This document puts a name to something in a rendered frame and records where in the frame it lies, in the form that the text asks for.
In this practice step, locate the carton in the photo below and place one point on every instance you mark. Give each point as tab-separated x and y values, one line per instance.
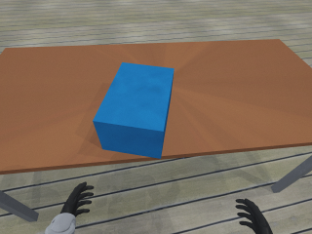
133	115

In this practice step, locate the left robot hand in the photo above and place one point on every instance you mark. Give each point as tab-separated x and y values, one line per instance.
72	203

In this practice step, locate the right robot hand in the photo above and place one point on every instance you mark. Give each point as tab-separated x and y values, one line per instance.
258	222

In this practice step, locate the table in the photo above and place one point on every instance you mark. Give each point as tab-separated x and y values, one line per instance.
227	97

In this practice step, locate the left robot forearm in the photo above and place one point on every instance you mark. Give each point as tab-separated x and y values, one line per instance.
64	223

